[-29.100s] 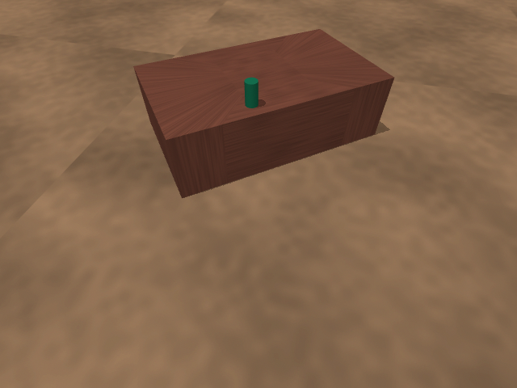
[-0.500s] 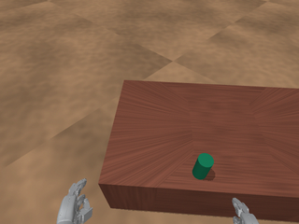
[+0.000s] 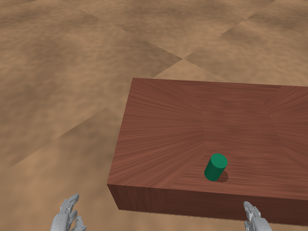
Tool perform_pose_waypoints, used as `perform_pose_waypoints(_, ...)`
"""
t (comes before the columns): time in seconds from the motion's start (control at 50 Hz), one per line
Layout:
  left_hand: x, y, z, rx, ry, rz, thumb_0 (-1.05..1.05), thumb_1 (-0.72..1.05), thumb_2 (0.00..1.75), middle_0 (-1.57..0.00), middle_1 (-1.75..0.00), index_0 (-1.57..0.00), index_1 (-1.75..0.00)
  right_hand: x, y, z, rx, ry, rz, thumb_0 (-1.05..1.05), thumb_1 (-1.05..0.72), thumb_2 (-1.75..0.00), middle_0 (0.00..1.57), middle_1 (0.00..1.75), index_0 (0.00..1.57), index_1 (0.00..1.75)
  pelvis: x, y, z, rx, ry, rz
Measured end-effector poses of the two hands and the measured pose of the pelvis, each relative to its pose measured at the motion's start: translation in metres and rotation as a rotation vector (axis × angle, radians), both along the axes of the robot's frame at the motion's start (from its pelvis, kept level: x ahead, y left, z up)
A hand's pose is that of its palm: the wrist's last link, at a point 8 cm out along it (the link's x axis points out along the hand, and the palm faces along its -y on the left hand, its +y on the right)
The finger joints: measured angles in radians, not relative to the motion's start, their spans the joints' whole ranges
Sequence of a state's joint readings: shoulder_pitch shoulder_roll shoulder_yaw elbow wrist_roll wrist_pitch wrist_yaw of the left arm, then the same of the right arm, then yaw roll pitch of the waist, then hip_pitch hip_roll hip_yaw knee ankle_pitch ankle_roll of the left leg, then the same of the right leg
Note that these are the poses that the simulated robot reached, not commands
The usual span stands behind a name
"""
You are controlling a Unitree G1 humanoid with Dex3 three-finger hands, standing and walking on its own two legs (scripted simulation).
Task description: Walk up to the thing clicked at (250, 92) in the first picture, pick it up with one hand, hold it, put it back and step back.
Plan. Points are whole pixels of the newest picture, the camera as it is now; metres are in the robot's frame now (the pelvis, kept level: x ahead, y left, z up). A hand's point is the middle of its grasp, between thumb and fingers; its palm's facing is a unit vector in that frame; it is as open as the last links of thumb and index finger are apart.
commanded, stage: home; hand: right
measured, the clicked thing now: (215, 167) +0.44 -0.23 -0.27
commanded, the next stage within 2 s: none
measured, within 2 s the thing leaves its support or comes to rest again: neither
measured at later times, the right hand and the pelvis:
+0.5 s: hand out of the picture +0.16 -0.20 -0.05, palm faces +0.04 +0.98 -0.19, open 17.7 cm; pelvis -0.01 -0.02 +0.00, yaw +1 degrees
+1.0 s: hand out of the picture +0.16 -0.20 -0.05, palm faces +0.05 +0.98 -0.19, open 17.7 cm; pelvis +0.00 -0.02 +0.00, yaw +0 degrees
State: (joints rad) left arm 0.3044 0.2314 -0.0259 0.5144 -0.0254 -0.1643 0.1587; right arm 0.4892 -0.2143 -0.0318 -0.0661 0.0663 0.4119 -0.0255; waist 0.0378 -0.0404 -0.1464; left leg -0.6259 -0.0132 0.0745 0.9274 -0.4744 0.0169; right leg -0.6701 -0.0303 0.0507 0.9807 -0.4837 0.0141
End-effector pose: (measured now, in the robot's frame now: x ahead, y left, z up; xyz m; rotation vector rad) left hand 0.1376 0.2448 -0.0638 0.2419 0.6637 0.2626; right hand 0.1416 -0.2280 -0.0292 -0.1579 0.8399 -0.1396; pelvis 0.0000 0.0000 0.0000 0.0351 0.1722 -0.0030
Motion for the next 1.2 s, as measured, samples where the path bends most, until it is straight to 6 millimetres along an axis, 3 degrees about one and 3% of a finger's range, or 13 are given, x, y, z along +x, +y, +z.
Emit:
perform_pose_waypoints(0.34,0.009,-0.024,0.012,0.021,-0.094,-0.022,0.01,0.90,0.90,-0.21,-0.30,-0.21,-0.30,-0.007,-0.019,0.000,0.000,-0.008,0.015,-0.01,0.59,-0.02,0.05,0.04,0.05,0.04,-0.008,-0.018,-0.003,0.019,-0.001,0.007)
perform_pose_waypoints(0.56,0.012,-0.034,0.007,0.012,-0.080,-0.029,0.01,0.90,0.90,-0.21,-0.30,-0.21,-0.30,0.000,-0.025,0.002,0.001,-0.008,0.021,-0.01,0.59,-0.02,0.05,0.04,0.05,0.04,-0.003,-0.024,-0.004,0.023,0.014,0.007)
perform_pose_waypoints(0.88,0.016,-0.030,0.009,0.022,-0.077,-0.017,0.01,0.90,0.90,-0.21,-0.30,-0.21,-0.30,0.007,-0.023,0.002,0.002,-0.009,0.018,-0.01,0.58,-0.02,0.05,0.04,0.05,0.04,0.004,-0.023,-0.003,0.023,0.012,0.005)
perform_pose_waypoints(1.2,0.013,-0.023,0.007,0.022,-0.071,-0.017,0.01,0.90,0.90,-0.21,-0.30,-0.20,-0.30,0.002,-0.018,0.002,0.001,-0.005,0.012,-0.01,0.57,-0.03,0.05,0.05,0.05,0.05,0.000,-0.018,-0.003,0.019,0.012,0.003)
